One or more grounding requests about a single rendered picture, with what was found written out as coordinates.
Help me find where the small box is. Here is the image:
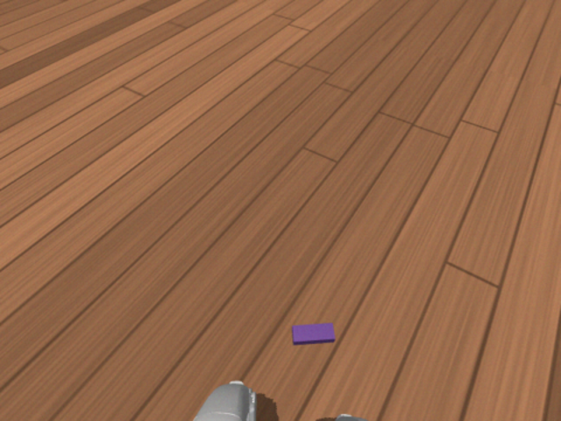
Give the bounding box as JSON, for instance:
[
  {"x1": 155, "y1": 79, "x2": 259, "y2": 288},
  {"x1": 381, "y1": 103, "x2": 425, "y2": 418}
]
[{"x1": 292, "y1": 323, "x2": 335, "y2": 346}]

